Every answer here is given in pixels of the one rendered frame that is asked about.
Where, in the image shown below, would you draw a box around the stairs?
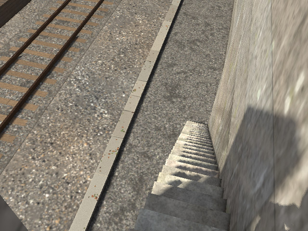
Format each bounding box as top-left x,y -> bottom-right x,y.
128,120 -> 231,231

